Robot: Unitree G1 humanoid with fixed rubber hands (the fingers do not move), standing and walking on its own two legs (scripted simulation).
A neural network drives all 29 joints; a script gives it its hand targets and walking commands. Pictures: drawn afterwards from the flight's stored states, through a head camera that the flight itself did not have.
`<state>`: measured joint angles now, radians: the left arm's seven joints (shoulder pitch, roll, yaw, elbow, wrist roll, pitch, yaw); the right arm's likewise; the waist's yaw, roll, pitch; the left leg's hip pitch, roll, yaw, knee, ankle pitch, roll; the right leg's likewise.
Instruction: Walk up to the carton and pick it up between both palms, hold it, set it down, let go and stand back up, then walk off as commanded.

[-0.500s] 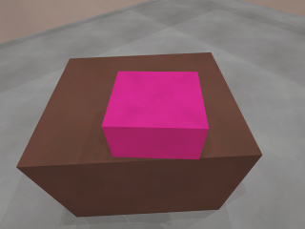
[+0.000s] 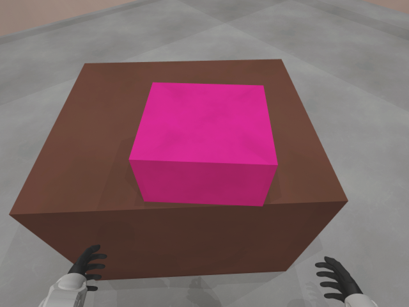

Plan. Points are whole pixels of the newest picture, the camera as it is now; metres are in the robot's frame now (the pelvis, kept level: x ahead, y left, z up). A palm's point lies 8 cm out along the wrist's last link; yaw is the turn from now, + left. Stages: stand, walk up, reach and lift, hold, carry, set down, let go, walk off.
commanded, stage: reach and lift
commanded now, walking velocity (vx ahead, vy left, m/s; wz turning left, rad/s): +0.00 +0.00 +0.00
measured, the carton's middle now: (205, 141) +0.52 +0.02 -0.02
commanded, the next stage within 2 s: none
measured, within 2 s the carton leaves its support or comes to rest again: neither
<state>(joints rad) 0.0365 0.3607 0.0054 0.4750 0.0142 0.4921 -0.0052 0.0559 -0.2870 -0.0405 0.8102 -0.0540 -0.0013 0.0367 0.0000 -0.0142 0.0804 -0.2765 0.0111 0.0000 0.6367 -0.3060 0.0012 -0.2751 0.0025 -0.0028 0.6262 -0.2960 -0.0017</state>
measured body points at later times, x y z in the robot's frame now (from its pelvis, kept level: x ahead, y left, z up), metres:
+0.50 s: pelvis +0.03 +0.02 +0.01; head +0.04 +0.04 +0.46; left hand +0.21 +0.29 -0.04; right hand +0.18 -0.25 -0.04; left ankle +0.03 +0.12 -0.72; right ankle +0.03 -0.12 -0.72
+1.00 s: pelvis +0.02 +0.01 +0.02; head +0.01 +0.03 +0.47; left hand +0.22 +0.29 +0.01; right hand +0.19 -0.23 +0.02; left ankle +0.03 +0.12 -0.73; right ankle +0.03 -0.12 -0.72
